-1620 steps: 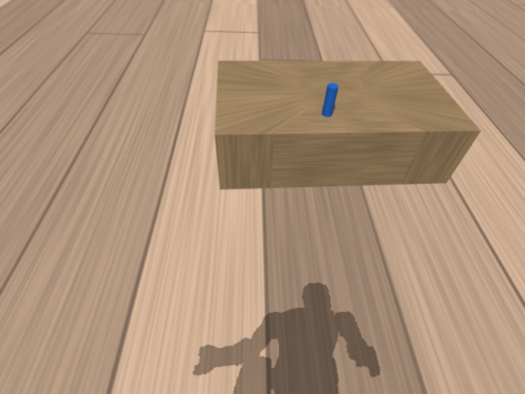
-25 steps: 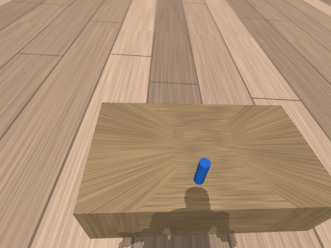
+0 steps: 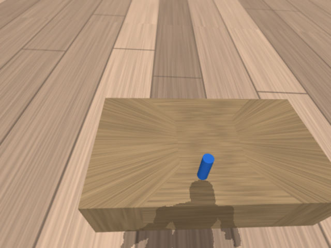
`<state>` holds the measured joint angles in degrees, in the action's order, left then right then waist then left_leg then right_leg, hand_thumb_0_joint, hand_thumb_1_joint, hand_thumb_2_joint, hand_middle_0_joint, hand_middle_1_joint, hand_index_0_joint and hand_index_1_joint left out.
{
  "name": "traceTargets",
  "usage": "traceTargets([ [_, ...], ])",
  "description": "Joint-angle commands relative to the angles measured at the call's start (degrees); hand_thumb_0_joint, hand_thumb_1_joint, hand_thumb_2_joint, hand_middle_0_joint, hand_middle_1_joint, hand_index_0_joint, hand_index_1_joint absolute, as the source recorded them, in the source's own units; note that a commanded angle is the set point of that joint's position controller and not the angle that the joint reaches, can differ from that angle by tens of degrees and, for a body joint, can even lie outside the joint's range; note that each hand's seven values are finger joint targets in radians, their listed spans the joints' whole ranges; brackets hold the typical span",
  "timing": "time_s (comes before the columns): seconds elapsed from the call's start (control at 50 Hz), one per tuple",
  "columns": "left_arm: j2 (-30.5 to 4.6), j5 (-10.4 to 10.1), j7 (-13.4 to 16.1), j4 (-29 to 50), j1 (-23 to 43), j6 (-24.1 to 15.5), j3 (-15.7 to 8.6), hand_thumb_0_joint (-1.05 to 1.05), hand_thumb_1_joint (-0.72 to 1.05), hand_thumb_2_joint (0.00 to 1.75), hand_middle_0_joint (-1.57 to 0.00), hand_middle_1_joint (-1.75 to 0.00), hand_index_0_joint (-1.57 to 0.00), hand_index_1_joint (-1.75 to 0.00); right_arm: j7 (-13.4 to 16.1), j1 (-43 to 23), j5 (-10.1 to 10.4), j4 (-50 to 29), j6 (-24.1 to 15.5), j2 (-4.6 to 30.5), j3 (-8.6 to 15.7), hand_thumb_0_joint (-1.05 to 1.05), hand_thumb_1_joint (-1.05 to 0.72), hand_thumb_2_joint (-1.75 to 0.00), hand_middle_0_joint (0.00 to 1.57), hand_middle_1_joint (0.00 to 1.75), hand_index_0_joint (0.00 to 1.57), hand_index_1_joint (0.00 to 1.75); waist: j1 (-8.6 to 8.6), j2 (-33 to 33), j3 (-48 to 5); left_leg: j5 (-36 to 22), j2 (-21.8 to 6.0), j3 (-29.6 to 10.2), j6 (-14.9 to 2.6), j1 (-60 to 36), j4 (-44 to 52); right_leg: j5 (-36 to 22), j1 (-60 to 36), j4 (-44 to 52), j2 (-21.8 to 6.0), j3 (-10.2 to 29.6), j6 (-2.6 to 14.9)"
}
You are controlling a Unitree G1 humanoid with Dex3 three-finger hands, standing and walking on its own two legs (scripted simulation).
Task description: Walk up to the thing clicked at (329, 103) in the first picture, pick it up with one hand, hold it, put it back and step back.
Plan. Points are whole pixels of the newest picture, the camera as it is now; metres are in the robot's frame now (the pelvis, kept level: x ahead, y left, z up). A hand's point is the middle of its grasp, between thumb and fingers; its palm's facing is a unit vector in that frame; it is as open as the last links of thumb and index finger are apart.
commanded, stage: stand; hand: right
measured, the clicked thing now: (205, 167) +0.54 -0.21 -0.34
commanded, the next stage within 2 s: step back in 1.06 s
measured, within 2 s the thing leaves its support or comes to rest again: neither
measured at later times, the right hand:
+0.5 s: hand out of the picture +0.09 -0.25 -0.16, palm faces -0.01 +0.94 -0.34, open 7.4 cm
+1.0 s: hand out of the picture +0.09 -0.25 -0.16, palm faces -0.01 +0.94 -0.34, open 7.4 cm
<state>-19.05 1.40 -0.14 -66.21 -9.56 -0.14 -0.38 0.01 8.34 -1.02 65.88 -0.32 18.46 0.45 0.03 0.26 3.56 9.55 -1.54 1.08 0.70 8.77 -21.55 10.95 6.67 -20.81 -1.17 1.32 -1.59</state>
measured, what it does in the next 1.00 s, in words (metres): stands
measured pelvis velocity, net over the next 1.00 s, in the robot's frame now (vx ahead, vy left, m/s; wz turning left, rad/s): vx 0.02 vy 0.00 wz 0.00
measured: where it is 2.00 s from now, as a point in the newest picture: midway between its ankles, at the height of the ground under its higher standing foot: outside the picture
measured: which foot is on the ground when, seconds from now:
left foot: down 0.00-1.00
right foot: down 0.00-1.00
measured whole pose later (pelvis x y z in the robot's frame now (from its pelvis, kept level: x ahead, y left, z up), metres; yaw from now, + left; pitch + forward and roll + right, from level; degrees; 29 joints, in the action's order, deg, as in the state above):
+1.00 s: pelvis +0.02 +0.00 +0.00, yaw +0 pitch -2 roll +0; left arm -19.7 1.0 -0.2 -65.2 -6.9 -0.4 -0.3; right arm -0.2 6.3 -0.7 66.0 -0.6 19.4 0.5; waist -0.3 0.4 3.2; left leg 9.9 -1.2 1.0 0.7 6.7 -18.7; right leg 11.2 4.4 -17.7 -1.5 1.1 -1.7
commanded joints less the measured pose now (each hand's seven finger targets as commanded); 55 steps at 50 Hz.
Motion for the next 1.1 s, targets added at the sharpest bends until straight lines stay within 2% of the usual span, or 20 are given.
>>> traceTargets([
  [0.0,-11.4,-0.4,0.9,3.3,2.6,-1.4,-1.9,0.00,0.90,0.90,-0.20,-0.30,-0.20,-0.30,0.9,-2.3,0.1,-3.0,-1.3,12.0,1.9,0.00,-0.90,-0.90,0.20,0.30,0.20,0.30,-0.38,0.1,-2.4,0.5,-5.5,-5.4,-1.99,-1.6,4.6,-1.7,2.0,4.6,-5.2,4.6,2.41],
  [0.1,-11.4,-0.6,0.9,3.2,2.9,-1.3,-1.8,0.00,0.90,0.90,-0.20,-0.30,-0.20,-0.30,1.0,-2.5,0.3,-2.7,-1.4,12.4,1.8,0.00,-0.90,-0.90,0.20,0.30,0.20,0.30,-0.46,-0.1,-2.9,-2.9,-5.7,-5.1,-1.87,-2.4,4.5,-4.6,1.1,4.4,-5.4,4.4,2.42],
  [0.18,-11.6,-0.5,0.9,3.3,3.2,-1.2,-1.9,0.00,0.90,0.90,-0.20,-0.30,-0.20,-0.30,1.0,-2.7,0.2,-2.7,-1.4,12.6,1.8,0.00,-0.90,-0.90,0.20,0.30,0.20,0.30,-0.45,-0.7,-2.6,-1.0,-5.5,-5.0,-1.69,-1.8,5.3,-3.6,1.3,4.8,-5.2,4.1,2.23],
  [0.32,-11.7,-0.6,0.9,3.5,4.0,-1.3,-1.9,0.00,0.90,0.90,-0.20,-0.30,-0.20,-0.30,1.0,-3.0,0.3,-2.6,-1.6,12.8,1.8,0.00,-0.90,-0.90,0.20,0.30,0.20,0.30,-0.39,-0.1,-3.7,-7.2,-5.9,-5.0,-1.50,-3.4,4.9,-7.3,-0.1,4.4,-5.6,4.0,2.11],
  [0.34,-11.6,-0.6,0.9,3.8,4.1,-1.4,-1.9,0.00,0.90,0.90,-0.20,-0.30,-0.20,-0.30,1.0,-3.7,0.3,-2.9,-1.6,13.1,1.9,0.00,-0.90,-0.90,0.20,0.30,0.20,0.30,-0.16,-0.2,-4.9,-10.2,-6.2,-4.8,-1.73,-4.4,4.1,-9.9,-0.8,4.1,-5.8,3.9,2.05],
  [0.44,-11.6,-0.8,0.9,3.7,4.6,-1.3,-1.9,0.00,0.90,0.90,-0.20,-0.30,-0.20,-0.30,1.0,-3.4,0.4,-2.6,-1.5,12.7,1.8,0.00,-0.90,-0.90,0.20,0.30,0.20,0.30,-0.52,0.6,-3.9,-7.9,-5.9,-4.6,-1.44,-3.5,4.8,-8.4,-0.7,4.7,-5.7,3.7,1.94],
  [0.5,-11.9,-0.7,1.0,3.8,4.6,-1.3,-2.0,0.00,0.90,0.90,-0.20,-0.30,-0.20,-0.30,1.0,-4.1,0.4,-2.8,-1.4,13.4,2.1,0.00,-0.90,-0.90,0.20,0.30,0.20,0.30,-0.24,-0.4,-4.6,-9.6,-6.2,-4.6,-1.63,-4.4,4.4,-9.7,-1.1,4.7,-5.9,3.7,2.00],
  [0.58,-12.3,-0.8,1.1,4.0,5.1,-1.5,-2.1,0.00,0.90,0.90,-0.20,-0.30,-0.20,-0.30,1.0,-4.1,0.5,-2.9,-1.6,12.9,2.0,0.00,-0.90,-0.90,0.20,0.30,0.20,0.30,-0.36,0.7,-6.3,-14.0,-6.4,-4.5,-1.66,-5.6,3.8,-14.4,-2.4,3.8,-6.1,3.3,1.96],
  [0.72,-12.2,-0.7,0.9,4.0,5.2,-1.3,-2.1,0.00,0.90,0.90,-0.20,-0.30,-0.20,-0.30,0.9,-4.0,0.3,-2.8,-1.2,13.0,2.0,0.00,-0.90,-0.90,0.20,0.30,0.20,0.30,-0.55,0.0,-2.8,-5.2,-5.7,-4.6,-1.31,-3.2,5.5,-6.1,-0.1,5.9,-5.9,3.5,1.92],
  [0.8,-12.4,-0.8,0.8,4.3,5.2,-1.4,-2.2,0.00,0.90,0.90,-0.20,-0.30,-0.20,-0.30,0.8,-4.1,0.3,-3.0,-1.4,13.3,2.1,0.00,-0.90,-0.90,0.20,0.30,0.20,0.30,-0.44,-0.9,-4.4,-6.7,-6.0,-4.8,-1.57,-3.5,5.6,-7.5,-1.3,5.6,-6.1,3.7,2.18],
  [0.84,-12.5,-0.7,0.9,4.1,5.0,-1.3,-2.2,0.00,0.90,0.90,-0.20,-0.30,-0.20,-0.30,0.8,-4.6,0.3,-3.1,-1.4,13.1,2.2,0.00,-0.90,-0.90,0.20,0.30,0.20,0.30,-0.39,-0.1,-3.8,-5.7,-6.0,-5.1,-1.44,-4.0,5.8,-5.9,-0.4,5.6,-5.9,3.4,2.22],
  [0.92,-12.2,-0.7,0.9,4.5,5.2,-1.5,-2.1,0.00,0.90,0.90,-0.20,-0.30,-0.20,-0.30,0.8,-4.2,0.4,-3.1,-1.5,13.5,2.3,0.00,-0.90,-0.90,0.20,0.30,0.20,0.30,-0.44,0.0,-5.6,-10.2,-6.2,-4.8,-1.72,-4.9,4.7,-9.9,-1.9,5.2,-6.4,3.6,2.28],
  [1.0,-12.3,-0.8,0.8,4.3,4.7,-1.3,-2.1,0.00,0.90,0.90,-0.20,-0.30,-0.20,-0.30,0.8,-4.0,0.4,-3.0,-1.4,13.3,2.1,0.00,-0.90,-0.90,0.20,0.30,0.20,0.30,-0.34,-0.5,-4.1,-5.7,-5.8,-5.0,-1.59,-3.6,5.8,-6.2,-1.0,5.7,-6.0,3.4,2.24],
  [1.02,-12.5,-0.8,0.8,4.3,5.1,-1.3,-2.2,0.00,0.90,0.90,-0.20,-0.30,-0.20,-0.30,0.8,-4.1,0.3,-3.0,-1.4,13.0,2.1,0.00,-0.90,-0.90,0.20,0.30,0.20,0.30,-0.53,0.4,-3.8,-6.2,-5.8,-5.1,-1.48,-3.4,5.9,-6.1,-0.8,5.4,-5.9,3.2,2.35],
  [1.04,-16.1,-1.8,0.9,6.2,5.3,-0.7,-4.5,0.00,0.90,0.90,-0.20,-0.30,-0.20,-0.30,0.4,-5.6,0.7,-4.4,-0.5,16.7,3.6,0.00,-0.90,-0.90,0.20,0.30,0.20,0.30,-0.21,-0.3,1.2,-17.6,-5.6,-6.3,-3.64,-0.2,0.3,-15.4,3.9,-0.4,-4.4,3.6,2.60],
  [1.08,-14.5,-2.1,1.2,7.1,3.3,-0.3,-4.6,0.00,0.90,0.90,-0.20,-0.30,-0.20,-0.30,0.3,-4.8,1.3,-6.0,0.0,15.7,3.8,0.00,-0.90,-0.90,0.20,0.30,0.20,0.30,-0.13,-0.9,-2.6,-23.9,-6.6,-5.6,-5.19,-2.6,-2.5,-17.6,3.5,-3.5,-3.5,1.6,3.00],
])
